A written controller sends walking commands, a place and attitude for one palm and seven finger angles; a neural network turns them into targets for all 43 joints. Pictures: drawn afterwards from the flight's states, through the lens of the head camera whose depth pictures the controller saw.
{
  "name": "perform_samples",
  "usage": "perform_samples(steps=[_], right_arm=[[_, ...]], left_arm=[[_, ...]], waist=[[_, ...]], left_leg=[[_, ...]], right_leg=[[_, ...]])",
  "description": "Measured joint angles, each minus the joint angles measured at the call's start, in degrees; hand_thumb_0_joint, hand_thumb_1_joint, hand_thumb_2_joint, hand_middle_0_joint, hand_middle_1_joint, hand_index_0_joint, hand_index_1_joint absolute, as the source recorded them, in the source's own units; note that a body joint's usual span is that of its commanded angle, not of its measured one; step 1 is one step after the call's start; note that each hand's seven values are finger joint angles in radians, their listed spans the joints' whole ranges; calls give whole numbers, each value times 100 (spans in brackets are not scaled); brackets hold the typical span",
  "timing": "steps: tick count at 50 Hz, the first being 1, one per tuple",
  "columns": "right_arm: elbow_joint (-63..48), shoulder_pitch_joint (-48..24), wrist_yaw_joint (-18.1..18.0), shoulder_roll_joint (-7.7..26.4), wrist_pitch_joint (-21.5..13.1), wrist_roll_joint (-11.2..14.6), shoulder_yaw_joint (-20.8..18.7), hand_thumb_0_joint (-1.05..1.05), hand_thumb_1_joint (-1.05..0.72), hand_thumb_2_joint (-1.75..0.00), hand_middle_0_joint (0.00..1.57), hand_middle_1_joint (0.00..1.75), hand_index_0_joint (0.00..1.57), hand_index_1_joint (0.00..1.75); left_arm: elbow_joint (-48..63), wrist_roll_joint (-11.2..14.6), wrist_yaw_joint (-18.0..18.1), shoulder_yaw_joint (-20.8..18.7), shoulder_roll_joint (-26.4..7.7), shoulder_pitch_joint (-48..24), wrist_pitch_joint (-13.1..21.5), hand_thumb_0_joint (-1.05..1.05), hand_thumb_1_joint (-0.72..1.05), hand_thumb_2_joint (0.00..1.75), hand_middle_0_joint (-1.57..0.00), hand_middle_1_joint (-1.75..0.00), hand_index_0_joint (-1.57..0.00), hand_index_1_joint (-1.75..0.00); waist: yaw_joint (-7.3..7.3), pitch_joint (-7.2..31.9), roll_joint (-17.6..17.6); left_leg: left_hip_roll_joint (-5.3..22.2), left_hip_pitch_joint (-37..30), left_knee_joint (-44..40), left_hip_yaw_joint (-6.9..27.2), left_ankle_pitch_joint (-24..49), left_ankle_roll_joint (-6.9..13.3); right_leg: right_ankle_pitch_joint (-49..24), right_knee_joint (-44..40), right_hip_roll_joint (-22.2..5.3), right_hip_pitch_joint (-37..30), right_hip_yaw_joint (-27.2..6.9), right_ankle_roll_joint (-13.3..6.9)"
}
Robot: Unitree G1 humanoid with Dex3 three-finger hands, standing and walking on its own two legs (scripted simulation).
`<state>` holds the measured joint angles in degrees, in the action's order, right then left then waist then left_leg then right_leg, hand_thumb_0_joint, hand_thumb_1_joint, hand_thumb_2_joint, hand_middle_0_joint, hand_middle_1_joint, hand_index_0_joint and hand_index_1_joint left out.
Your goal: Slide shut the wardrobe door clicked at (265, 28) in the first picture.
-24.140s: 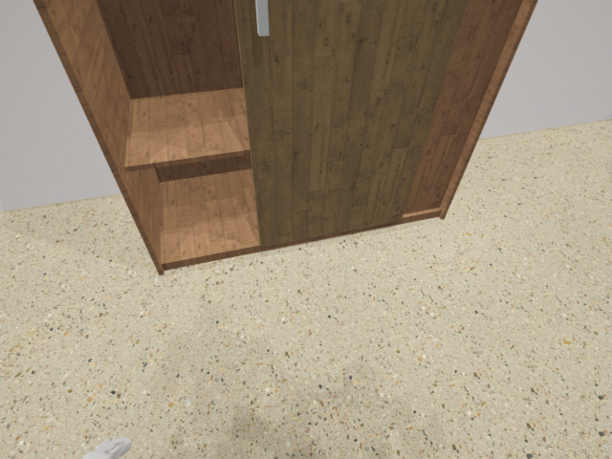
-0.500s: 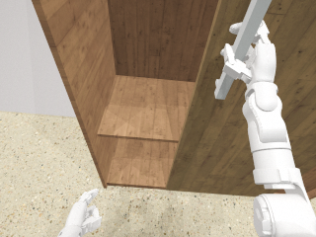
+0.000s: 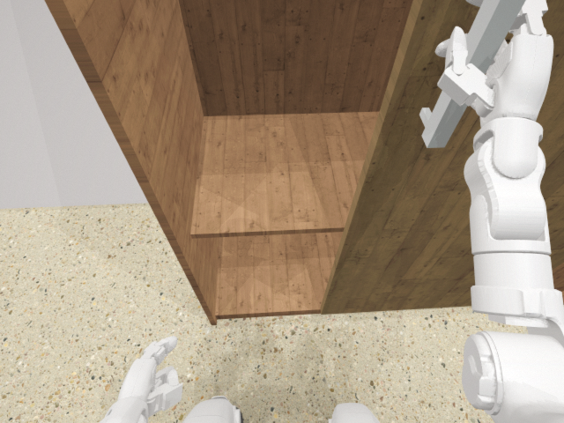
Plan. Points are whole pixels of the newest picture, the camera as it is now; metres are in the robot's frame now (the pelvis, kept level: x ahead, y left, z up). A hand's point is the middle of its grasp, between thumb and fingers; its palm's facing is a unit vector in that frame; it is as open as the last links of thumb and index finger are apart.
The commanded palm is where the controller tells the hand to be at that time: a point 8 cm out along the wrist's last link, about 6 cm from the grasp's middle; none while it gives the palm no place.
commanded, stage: step sideways, sliding the door along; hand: right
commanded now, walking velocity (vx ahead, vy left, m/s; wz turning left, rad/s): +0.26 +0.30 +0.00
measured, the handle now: (474, 31) +0.45 -0.22 +0.29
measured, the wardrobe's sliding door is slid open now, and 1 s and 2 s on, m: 0.36 0.15 0.00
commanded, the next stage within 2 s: none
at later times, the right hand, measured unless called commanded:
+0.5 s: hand (360, 73) +0.42 -0.09 +0.26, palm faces +0.28 +0.96 -0.08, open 6.6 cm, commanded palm +0.39 -0.08 +0.26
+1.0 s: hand (246, 80) +0.41 +0.03 +0.26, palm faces +0.19 +0.97 -0.11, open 7.0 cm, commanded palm +0.39 +0.01 +0.27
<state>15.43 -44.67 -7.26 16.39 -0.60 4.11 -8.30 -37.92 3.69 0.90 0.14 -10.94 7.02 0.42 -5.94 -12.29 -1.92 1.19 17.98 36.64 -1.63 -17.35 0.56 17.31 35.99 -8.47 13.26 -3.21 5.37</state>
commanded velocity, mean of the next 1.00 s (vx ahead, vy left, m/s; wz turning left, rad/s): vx -0.02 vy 0.30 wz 0.11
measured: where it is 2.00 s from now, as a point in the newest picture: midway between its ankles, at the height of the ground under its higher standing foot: outside the picture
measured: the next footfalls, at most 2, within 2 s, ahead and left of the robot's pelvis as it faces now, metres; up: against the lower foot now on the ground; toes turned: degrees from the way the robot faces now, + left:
right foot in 0.72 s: +0.07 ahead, -0.09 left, +0.00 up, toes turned -12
right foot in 1.14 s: +0.05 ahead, +0.06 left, +0.00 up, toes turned -7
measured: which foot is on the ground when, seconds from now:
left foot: down 0.00-1.00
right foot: down 0.00-0.60, up 0.62-0.70, down 0.72-0.92, up 0.94-1.00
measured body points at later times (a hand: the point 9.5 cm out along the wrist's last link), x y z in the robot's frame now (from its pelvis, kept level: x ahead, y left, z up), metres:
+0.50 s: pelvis +0.05 +0.09 +0.00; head +0.09 +0.09 +0.45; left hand +0.30 +0.27 -0.09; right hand +0.39 -0.14 +0.27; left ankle +0.09 +0.18 -0.72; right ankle +0.02 -0.14 -0.72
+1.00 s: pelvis +0.02 +0.17 +0.00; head +0.07 +0.18 +0.45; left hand +0.23 +0.36 -0.11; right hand +0.39 -0.03 +0.26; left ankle +0.07 +0.23 -0.72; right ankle +0.01 -0.03 -0.68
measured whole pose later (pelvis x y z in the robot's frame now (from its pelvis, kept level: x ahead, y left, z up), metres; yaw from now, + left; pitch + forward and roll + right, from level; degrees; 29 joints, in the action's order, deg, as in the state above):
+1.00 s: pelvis +0.02 +0.17 +0.00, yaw -1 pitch -4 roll +0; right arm 2.1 -34.5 -7.5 13.6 -0.6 3.2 -5.2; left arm -37.8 3.2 -1.0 -0.4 -8.2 2.3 -3.3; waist -2.7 -10.3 -1.3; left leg -3.2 16.3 36.0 -4.9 -15.9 5.7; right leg 26.4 53.3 -9.7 19.5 -0.7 1.9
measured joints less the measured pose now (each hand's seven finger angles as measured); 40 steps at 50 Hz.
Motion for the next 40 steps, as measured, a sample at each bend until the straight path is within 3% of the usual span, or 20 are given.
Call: perform_samples(steps=[1, 3, 7, 10, 11, 12, 14, 16, 18, 21, 23, 26, 28, 29, 30, 31, 34, 36, 38, 40], right_arm=[[79, -70, -2, 13, 41, -15, 15, -9, -68, -84, 48, 141, 23, 125], [119, -78, -43, -11, 77, -48, 23, -9, -68, -84, 48, 141, 24, 124], [-144, 189, -111, -136, 129, -75, 235, -8, -68, -84, 48, 142, 25, 124], [-433, 344, -114, -161, 196, 18, 437, -7, -69, -83, 47, 141, 25, 124], [-512, 392, -110, -161, 176, 51, 470, -7, -69, -82, 47, 141, 25, 124], [-582, 445, -102, -170, 141, 76, 483, -8, -69, -82, 47, 141, 24, 124], [-712, 538, -81, -192, 93, 118, 480, -8, -69, -82, 47, 141, 24, 124], [-796, 561, -42, -169, 94, 95, 472, -9, -69, -81, 47, 142, 23, 123], [-901, 628, -8, -164, 102, 9, 417, -9, -69, -81, 48, 142, 21, 123], [-1123, 864, -34, -238, 105, -58, 441, -9, -69, -81, 48, 142, 21, 122], [-1277, 1000, -45, -339, 113, -39, 494, -9, -70, -81, 48, 143, 21, 122], [-1461, 1041, -47, -447, 108, 34, 583, -8, -71, -79, 47, 142, 20, 121], [-1536, 1049, -34, -498, 17, 22, 596, -9, -71, -79, 47, 142, 18, 121], [-1586, 1064, -36, -533, -12, 3, 604, -9, -72, -78, 46, 143, 18, 121], [-1636, 1089, -34, -570, -33, -25, 615, -9, -72, -78, 46, 143, 17, 121], [-1689, 1131, -30, -603, -61, -64, 626, -9, -72, -78, 46, 143, 16, 121], [-1940, 1332, -64, -631, -74, -188, 697, -9, -72, -77, 43, 145, 15, 121], [-2111, 1439, -121, -589, 0, -227, 774, -9, -72, -76, 42, 145, 15, 119], [-2102, 1401, -159, -534, 44, -219, 854, -10, -71, -74, 41, 145, 14, 116], [-1906, 1322, -70, -459, -45, -185, 862, -11, -70, -73, 40, 144, 13, 113]], left_arm=[[-2, 24, -7, 30, 24, -16, 2, 1, 91, 90, -20, -30, -20, -30], [-85, 49, 3, 40, 22, -134, -3, 1, 91, 90, -20, -30, -20, -30], [-267, 29, 77, -18, 10, -240, -17, 1, 91, 90, -20, -30, -20, -30], [-152, -30, 91, -113, 16, -236, -41, 1, 91, 90, -20, -30, -20, -30], [-85, -44, 58, -152, 17, -253, -45, 1, 91, 90, -20, -30, -20, -30], [-15, -54, 10, -182, 14, -270, -47, 1, 91, 90, -20, -30, -20, -30], [127, -47, -106, -207, 7, -293, -60, 1, 91, 90, -20, -30, -20, -30], [246, -19, -195, -166, 51, -295, -63, 1, 91, 90, -20, -30, -20, -30], [219, 20, -228, -111, 102, -390, -77, 1, 91, 90, -20, -30, -20, -30], [145, 12, -185, -119, 154, -429, -75, 1, 91, 90, -20, -30, -20, -30], [178, -10, -169, -165, 107, -386, -81, 1, 91, 90, -20, -30, -20, -30], [302, -42, -175, -270, -15, -362, -74, 1, 91, 90, -20, -30, -20, -30], [335, -17, -208, -298, -47, -408, -59, 1, 91, 90, -20, -30, -20, -30], [342, 12, -216, -293, -53, -429, -56, 1, 91, 90, -20, -30, -20, -30], [343, 33, -226, -283, -49, -445, -61, 1, 91, 90, -20, -30, -20, -30], [333, 48, -236, -274, -39, -466, -71, 1, 91, 90, -20, -30, -20, -30], [290, 18, -197, -245, 30, -527, -91, 1, 91, 90, -20, -30, -20, -30], [315, -26, -150, -225, 42, -532, -114, 1, 91, 90, -20, -30, -20, -30], [354, -79, -138, -289, 63, -518, -153, 1, 91, 90, -20, -30, -20, -30], [342, -108, -198, -313, 145, -493, -270, 1, 91, 90, -20, -30, -20, -30]], waist=[[-68, 30, 0], [-21, 35, -158], [77, 296, 16], [-35, 359, 219], [-85, 306, 204], [-124, 256, 150], [-178, 168, 10], [-188, 114, 18], [-69, 72, -7], [73, 219, 65], [64, 370, 63], [38, 390, -91], [-1, 232, -176], [22, 150, -204], [50, 106, -187], [72, 97, -130], [147, 159, 103], [227, 245, 137], [292, 295, 78], [252, 278, 130]], left_leg=[[-16, -96, -164, -76, 465, -60], [-170, -213, -107, -319, 567, -43], [-97, -284, -237, -535, 320, 74], [-65, -43, 382, -346, 47, 6], [-106, 51, 765, -261, -202, -4], [-148, 92, 966, -210, -381, -3], [-197, -69, 599, -169, -320, 23], [-150, -435, -253, -150, 551, 27], [-221, -625, -416, -303, 425, 75], [-208, -586, -449, -431, 200, 167], [-210, -458, -445, -440, 188, 182], [-261, -284, -254, -499, 102, 165], [-326, -355, -271, -502, 97, 293], [-344, -427, -352, -524, 139, 348], [-329, -456, -413, -533, 181, 370], [-288, -435, -438, -506, 215, 378], [-182, -305, -522, -328, 324, 371], [-222, -178, -444, -249, 347, 348], [-305, 48, 22, -223, 201, 180], [-329, 263, 806, -72, -350, 36]], right_leg=[[139, 189, -63, 37, -53, 19], [304, 486, -220, 108, -277, -229], [261, 394, 51, 85, -166, -553], [147, -224, 59, -192, -80, 102], [56, -356, 33, -284, -72, 177], [-4, -452, -14, -356, -79, 166], [-61, -436, -149, -401, -72, 92], [-55, -133, -239, -313, 37, 58], [-98, 251, -368, -143, 56, -79], [-331, 65, -382, -96, 93, -292], [-273, -317, -418, -182, 190, -224], [-112, -632, -554, -255, 271, 229], [-232, -491, -629, -239, 328, 329], [-346, -291, -658, -144, 379, 152], [-470, -8, -627, 3, 415, -148], [-267, 333, -498, 154, 397, -314], [414, 594, -9, 326, 448, -477], [-496, -173, 73, 103, 674, -540], [-452, -489, -60, -80, 757, -212], [-180, -502, -131, -171, 833, 56]])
